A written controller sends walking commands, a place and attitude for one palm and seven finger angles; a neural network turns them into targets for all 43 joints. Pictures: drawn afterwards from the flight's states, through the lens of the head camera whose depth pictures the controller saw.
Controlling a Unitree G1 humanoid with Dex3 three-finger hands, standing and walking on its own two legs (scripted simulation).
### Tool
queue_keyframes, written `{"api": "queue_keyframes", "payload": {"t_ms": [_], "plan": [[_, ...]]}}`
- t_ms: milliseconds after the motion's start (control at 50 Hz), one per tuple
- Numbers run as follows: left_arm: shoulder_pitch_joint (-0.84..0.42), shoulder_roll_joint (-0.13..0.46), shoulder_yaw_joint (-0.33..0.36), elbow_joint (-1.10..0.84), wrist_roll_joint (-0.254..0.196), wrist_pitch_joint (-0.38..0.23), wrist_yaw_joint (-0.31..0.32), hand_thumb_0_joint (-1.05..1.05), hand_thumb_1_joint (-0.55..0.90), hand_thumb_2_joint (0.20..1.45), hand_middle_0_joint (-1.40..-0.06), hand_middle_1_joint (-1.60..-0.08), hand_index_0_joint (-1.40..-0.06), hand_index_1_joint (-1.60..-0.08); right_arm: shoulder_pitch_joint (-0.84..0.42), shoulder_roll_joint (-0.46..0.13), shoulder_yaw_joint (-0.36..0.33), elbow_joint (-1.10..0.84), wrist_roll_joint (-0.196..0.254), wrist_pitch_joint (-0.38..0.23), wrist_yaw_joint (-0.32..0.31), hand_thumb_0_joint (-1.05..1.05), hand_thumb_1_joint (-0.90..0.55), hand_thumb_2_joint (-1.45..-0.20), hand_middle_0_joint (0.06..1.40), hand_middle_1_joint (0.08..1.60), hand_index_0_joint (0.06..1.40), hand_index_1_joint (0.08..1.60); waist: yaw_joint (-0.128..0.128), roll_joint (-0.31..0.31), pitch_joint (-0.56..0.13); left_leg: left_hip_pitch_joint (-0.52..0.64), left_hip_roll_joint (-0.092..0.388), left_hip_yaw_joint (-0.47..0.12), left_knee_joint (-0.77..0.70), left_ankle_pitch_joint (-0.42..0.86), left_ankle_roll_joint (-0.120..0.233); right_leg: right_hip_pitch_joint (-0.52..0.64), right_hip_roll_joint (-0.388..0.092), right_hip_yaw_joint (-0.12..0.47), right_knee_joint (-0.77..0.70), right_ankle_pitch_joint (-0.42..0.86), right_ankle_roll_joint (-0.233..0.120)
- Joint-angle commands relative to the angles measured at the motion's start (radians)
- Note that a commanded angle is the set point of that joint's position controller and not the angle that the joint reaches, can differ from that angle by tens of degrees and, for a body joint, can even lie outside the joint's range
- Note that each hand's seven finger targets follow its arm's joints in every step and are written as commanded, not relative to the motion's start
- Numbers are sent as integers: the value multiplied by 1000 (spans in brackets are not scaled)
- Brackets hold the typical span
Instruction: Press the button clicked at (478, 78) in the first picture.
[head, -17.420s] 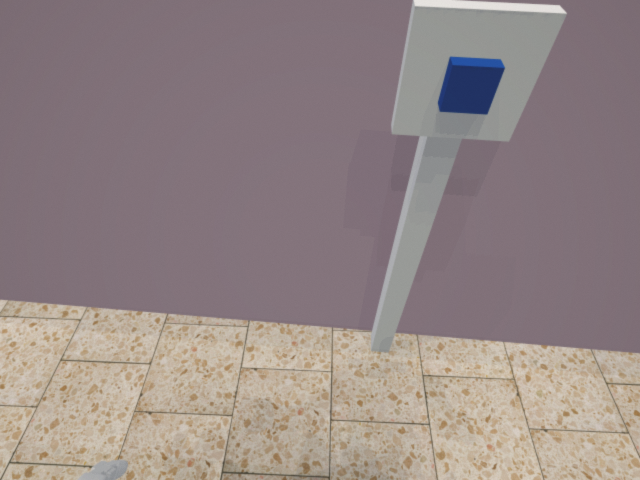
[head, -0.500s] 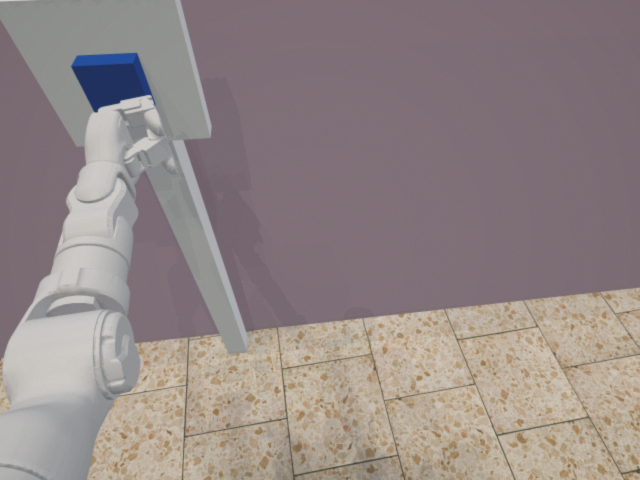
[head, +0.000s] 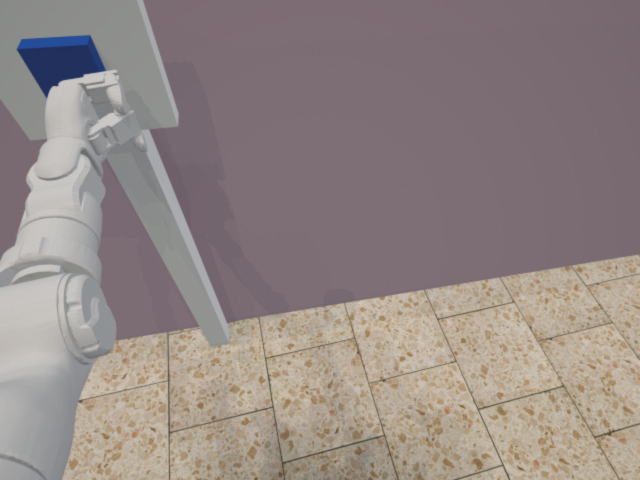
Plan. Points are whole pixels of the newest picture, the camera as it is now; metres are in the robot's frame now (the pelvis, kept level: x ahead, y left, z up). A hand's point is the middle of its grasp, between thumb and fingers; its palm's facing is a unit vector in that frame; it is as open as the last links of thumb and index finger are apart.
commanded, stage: press the button with the knuckle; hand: left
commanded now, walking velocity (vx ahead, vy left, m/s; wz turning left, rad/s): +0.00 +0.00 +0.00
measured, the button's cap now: (71, 69) +0.56 +0.26 +0.21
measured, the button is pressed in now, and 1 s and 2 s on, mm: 4 0 0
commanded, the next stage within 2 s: hold the button down briefly in 0.22 s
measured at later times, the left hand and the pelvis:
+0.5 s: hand (131, 113) +0.52 +0.20 +0.17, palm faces +0.11 -0.99 -0.01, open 3.5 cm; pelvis -0.03 +0.01 -0.01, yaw +0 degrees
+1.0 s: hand (131, 123) +0.50 +0.19 +0.17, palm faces +0.13 -0.99 +0.00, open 3.3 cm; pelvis -0.02 +0.01 -0.01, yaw -1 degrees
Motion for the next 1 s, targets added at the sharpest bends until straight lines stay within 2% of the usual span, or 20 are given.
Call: {"api": "queue_keyframes", "payload": {"t_ms": [0, 180, 200, 240, 300, 360, 420, 460, 480, 540, 580, 660, 680, 720, 760, 800, 860, 920, 940, 980], "plan": [[-584, 340, 40, -183, -13, -76, 32, 0, 900, 900, -1300, -1500, -1300, -1500, 117, -166, -58, -67, -2, -27, -13, 0, -900, -900, 200, 300, 200, 300, -23, 12, -339, 116, -25, -41, -47, 204, 31, 143, -2, 49, -53, 272, 14], [-701, 398, 35, -110, 11, -109, 43, 0, 900, 900, -1300, -1500, -1300, -1500, 158, -187, -52, -50, -12, -32, -12, 0, -900, -900, 200, 300, 200, 300, -65, 40, -352, 85, -19, -62, -35, 140, 29, 77, -1, 52, -52, 184, 18], [-713, 358, 6, -100, 10, -110, 40, 0, 900, 900, -1300, -1500, -1300, -1500, 159, -186, -52, -48, -13, -34, -11, 0, -900, -900, 200, 300, 200, 300, -78, 47, -340, 89, -19, -63, -37, 123, 29, 55, 0, 51, -58, 162, 19], [-721, 411, 35, -82, 13, -114, 44, 0, 900, 900, -1300, -1500, -1300, -1500, 172, -196, -52, -43, -15, -35, -13, 0, -900, -900, 200, 300, 200, 300, -75, 52, -347, 74, -16, -67, -36, 102, 29, 50, -1, 53, -58, 134, 18], [-758, 409, 20, -65, 19, -117, 46, 0, 900, 900, -1300, -1500, -1300, -1500, 184, -198, -50, -37, -18, -38, -13, 0, -900, -900, 200, 300, 200, 300, -93, 74, -341, 66, -12, -71, -35, 74, 29, 20, -1, 54, -62, 100, 20], [-741, 462, 55, -24, 23, -115, 45, 0, 900, 900, -1300, -1500, -1300, -1500, 199, -209, -47, -38, -21, -38, -15, 0, -900, -900, 200, 300, 200, 300, -90, 29, -341, 20, -12, -72, -33, 43, 33, 37, 0, 58, -64, 75, 20], [-772, 453, 33, -32, 28, -116, 36, 0, 900, 900, -1300, -1500, -1300, -1500, 207, -207, -48, -39, -20, -40, -15, 0, -900, -900, 200, 300, 200, 300, -99, 72, -347, 23, -10, -73, -34, 31, 31, 16, -2, 58, -65, 55, 22], [-759, 471, 53, -11, 25, -112, 38, 0, 900, 900, -1300, -1500, -1300, -1500, 215, -212, -48, -37, -21, -39, -15, 0, -900, -900, 200, 300, 200, 300, -99, 45, -332, 3, -9, -75, -32, 11, 33, 10, 0, 57, -68, 35, 21], [-771, 489, 55, -20, 25, -112, 38, 0, 900, 900, -1300, -1500, -1300, -1500, 215, -213, -46, -40, -20, -41, -15, 0, -900, -900, 200, 300, 200, 300, -100, 61, -336, -5, -8, -74, -33, -1, 32, 10, -3, 61, -68, 23, 23], [-785, 464, 35, -29, 29, -112, 41, 0, 900, 900, -1300, -1500, -1300, -1500, 221, -210, -46, -40, -23, -46, -12, 0, -900, -900, 200, 300, 200, 300, -104, 75, -339, 3, -7, -78, -34, -11, 31, -5, -1, 58, -68, 9, 22], [-785, 479, 45, -38, 29, -118, 45, 0, 900, 900, -1300, -1500, -1300, -1500, 224, -212, -47, -40, -23, -48, -11, 0, -900, -900, 200, 300, 200, 300, -103, 73, -352, 10, -5, -79, -31, -8, 32, -8, 0, 56, -64, 10, 22], [-757, 457, 49, -60, 27, -126, 48, 0, 900, 900, -1300, -1500, -1300, -1500, 226, -209, -48, -44, -29, -53, -5, 0, -900, -900, 200, 300, 200, 300, -83, 72, -378, 34, -5, -85, -33, 12, 29, 2, 4, 48, -55, 21, 16], [-744, 451, 44, -61, 28, -126, 46, 0, 900, 900, -1300, -1500, -1300, -1500, 220, -206, -49, -47, -27, -55, -3, 0, -900, -900, 200, 300, 200, 300, -79, 97, -374, 42, -4, -82, -33, 9, 27, -7, 3, 48, -54, 18, 16], [-731, 426, 37, -77, 23, -125, 46, 0, 900, 900, -1300, -1500, -1300, -1500, 217, -204, -51, -48, -28, -56, 0, 0, -900, -900, 200, 300, 200, 300, -75, 75, -365, 51, -2, -88, -39, 9, 26, -9, 5, 42, -53, 17, 15], [-691, 400, 39, -118, 16, -130, 45, 0, 900, 900, -1300, -1500, -1300, -1500, 210, -201, -56, -59, -28, -56, 3, 0, -900, -900, 200, 300, 200, 300, -54, 102, -406, 96, -3, -85, -35, 50, 25, 1, 9, 38, -46, 44, 8], [-675, 362, 24, -140, 1, -127, 47, 0, 900, 900, -1300, -1500, -1300, -1500, 198, -194, -58, -57, -24, -58, 4, 0, -900, -900, 200, 300, 200, 300, -54, 83, -375, 97, -1, -83, -41, 35, 25, -3, 10, 35, -54, 36, 12], [-597, 369, 61, -197, -19, -130, 45, 0, 900, 900, -1300, -1500, -1300, -1500, 181, -192, -60, -72, -22, -60, 4, 0, -900, -900, 200, 300, 200, 300, -15, 60, -404, 105, -5, -72, -44, 79, 26, 61, 13, 36, -47, 83, 5], [-541, 285, 11, -260, -28, -123, 40, 0, 900, 900, -1300, -1500, -1300, -1500, 151, -177, -63, -84, -13, -62, 6, 0, -900, -900, 200, 300, 200, 300, -3, 76, -379, 142, -4, -68, -51, 115, 22, 60, 15, 25, -43, 118, 2], [-498, 281, 21, -270, -33, -116, 42, 0, 900, 900, -1300, -1500, -1300, -1500, 142, -176, -65, -89, -11, -63, 7, 0, -900, -900, 200, 300, 200, 300, 11, 78, -380, 151, -4, -64, -52, 126, 21, 68, 15, 25, -42, 126, 0], [-471, 229, -9, -306, -44, -105, 40, 0, 900, 900, -1300, -1500, -1300, -1500, 124, -168, -63, -93, -6, -64, 7, 0, -900, -900, 200, 300, 200, 300, 13, 89, -363, 172, -4, -62, -55, 152, 21, 70, 16, 23, -42, 150, -2]]}}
